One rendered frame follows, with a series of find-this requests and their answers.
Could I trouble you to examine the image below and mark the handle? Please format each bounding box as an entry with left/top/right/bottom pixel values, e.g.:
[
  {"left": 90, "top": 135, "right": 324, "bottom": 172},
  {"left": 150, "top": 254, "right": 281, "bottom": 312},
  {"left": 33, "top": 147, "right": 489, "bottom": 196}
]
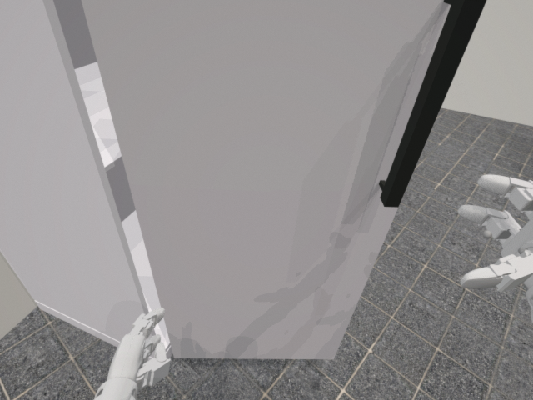
[{"left": 379, "top": 0, "right": 486, "bottom": 208}]

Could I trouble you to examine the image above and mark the fridge door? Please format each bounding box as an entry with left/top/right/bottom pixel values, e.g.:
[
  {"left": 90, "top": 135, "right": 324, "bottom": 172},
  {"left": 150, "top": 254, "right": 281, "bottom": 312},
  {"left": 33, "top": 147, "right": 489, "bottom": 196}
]
[{"left": 82, "top": 0, "right": 487, "bottom": 359}]

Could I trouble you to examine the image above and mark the robot right hand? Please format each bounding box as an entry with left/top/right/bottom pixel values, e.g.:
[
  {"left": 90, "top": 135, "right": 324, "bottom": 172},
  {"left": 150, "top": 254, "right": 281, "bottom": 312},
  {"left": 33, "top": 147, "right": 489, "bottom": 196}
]
[{"left": 457, "top": 174, "right": 533, "bottom": 292}]

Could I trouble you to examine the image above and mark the robot left forearm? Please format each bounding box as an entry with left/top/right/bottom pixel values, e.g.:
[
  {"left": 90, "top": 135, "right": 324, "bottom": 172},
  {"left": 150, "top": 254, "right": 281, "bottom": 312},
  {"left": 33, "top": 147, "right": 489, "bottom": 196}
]
[{"left": 93, "top": 377, "right": 137, "bottom": 400}]

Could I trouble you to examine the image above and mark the robot left hand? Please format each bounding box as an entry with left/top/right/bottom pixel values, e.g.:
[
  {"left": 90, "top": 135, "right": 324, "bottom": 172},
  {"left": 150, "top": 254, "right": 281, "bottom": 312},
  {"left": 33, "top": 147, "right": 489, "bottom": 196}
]
[{"left": 107, "top": 307, "right": 171, "bottom": 392}]

